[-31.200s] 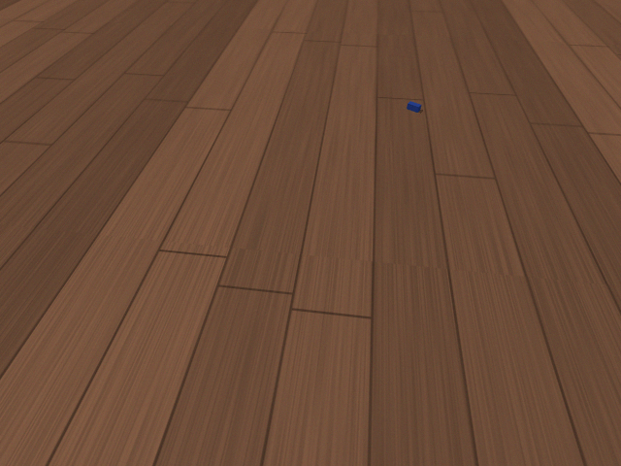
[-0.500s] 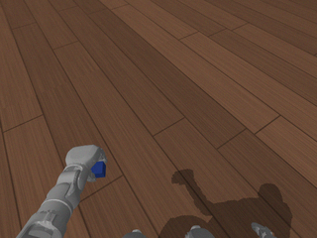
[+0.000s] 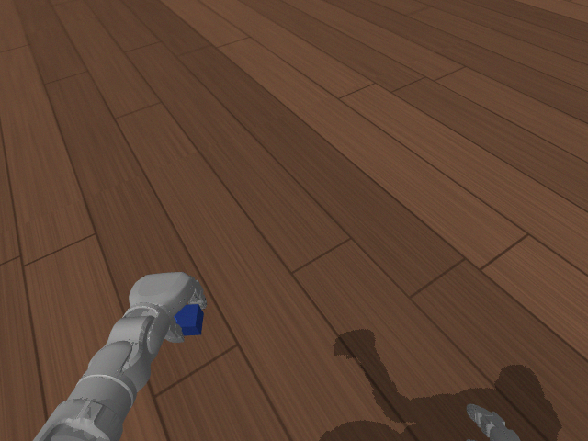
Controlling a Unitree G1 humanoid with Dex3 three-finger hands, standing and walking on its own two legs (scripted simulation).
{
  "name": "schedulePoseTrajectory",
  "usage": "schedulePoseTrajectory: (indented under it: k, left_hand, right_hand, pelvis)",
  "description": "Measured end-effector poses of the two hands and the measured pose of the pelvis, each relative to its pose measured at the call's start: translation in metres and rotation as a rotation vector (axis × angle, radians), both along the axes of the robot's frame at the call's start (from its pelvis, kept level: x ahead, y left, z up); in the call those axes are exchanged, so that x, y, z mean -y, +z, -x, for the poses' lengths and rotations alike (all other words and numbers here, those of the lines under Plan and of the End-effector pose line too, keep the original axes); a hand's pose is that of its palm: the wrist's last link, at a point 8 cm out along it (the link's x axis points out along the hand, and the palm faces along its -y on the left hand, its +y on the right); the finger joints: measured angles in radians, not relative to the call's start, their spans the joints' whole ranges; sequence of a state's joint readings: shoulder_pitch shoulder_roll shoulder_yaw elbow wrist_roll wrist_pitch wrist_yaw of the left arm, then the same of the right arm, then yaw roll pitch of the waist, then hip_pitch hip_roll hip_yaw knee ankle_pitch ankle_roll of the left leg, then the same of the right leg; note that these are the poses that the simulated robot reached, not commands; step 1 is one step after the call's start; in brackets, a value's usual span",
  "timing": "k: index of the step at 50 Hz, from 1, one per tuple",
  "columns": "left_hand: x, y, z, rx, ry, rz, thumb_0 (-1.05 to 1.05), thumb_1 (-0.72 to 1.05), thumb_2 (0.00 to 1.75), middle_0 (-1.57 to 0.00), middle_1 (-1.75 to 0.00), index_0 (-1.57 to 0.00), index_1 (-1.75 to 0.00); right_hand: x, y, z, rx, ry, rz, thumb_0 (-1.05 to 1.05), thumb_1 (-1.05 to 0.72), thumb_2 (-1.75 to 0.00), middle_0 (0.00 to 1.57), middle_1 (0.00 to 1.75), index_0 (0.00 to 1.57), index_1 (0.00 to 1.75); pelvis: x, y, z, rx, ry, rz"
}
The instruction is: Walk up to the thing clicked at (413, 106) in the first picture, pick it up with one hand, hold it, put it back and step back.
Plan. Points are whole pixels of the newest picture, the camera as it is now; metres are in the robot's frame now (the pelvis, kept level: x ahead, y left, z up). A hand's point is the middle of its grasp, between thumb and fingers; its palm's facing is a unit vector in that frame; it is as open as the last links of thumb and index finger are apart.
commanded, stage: hold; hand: left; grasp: from above
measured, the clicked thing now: (176, 320) +0.32 +0.23 -0.08
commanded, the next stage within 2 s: crouch in 1.40 s
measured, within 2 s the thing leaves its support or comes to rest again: neither
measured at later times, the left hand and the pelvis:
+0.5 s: hand (170, 323) +0.29 +0.21 -0.03, palm faces -0.43 -0.05 -0.90, open 6.7 cm; pelvis +0.00 +0.00 +0.01, yaw +0 degrees
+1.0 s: hand (170, 321) +0.28 +0.21 -0.01, palm faces -0.43 -0.05 -0.90, open 6.7 cm; pelvis +0.00 -0.01 +0.02, yaw +0 degrees
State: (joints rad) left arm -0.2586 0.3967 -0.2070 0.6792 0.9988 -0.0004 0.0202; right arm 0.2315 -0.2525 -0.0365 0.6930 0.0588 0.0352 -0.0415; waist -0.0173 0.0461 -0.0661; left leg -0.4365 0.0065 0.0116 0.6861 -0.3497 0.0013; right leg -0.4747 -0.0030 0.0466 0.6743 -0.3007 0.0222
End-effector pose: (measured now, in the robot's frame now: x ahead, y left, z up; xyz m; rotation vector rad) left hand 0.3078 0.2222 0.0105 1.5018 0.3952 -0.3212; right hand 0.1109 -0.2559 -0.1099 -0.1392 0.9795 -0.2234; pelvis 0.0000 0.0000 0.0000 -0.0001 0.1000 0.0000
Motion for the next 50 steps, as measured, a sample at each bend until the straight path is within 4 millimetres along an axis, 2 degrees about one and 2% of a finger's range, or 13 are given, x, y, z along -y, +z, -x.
schedulePoseTrajectory:
  k: [24,50]
  left_hand:
    - [0.007,0.021,0.014,0.008,-0.013,0.009,0.01,0.45,0.06,-1.10,-0.01,-1.11,-0.01]
    - [0.012,0.036,0.019,0.012,-0.017,0.015,0.01,0.45,0.06,-1.10,0.00,-1.11,0.00]
  right_hand:
    - [-0.003,0.012,-0.017,0.055,0.023,-0.016,0.01,-0.90,-0.90,0.20,0.30,0.20,0.30]
    - [-0.005,0.021,-0.031,0.086,0.035,-0.028,0.01,-0.90,-0.90,0.20,0.30,0.20,0.30]
  pelvis:
    - [0.003,0.008,0.004,0.047,-0.003,-0.007]
    - [0.007,0.015,0.002,0.081,-0.005,-0.010]
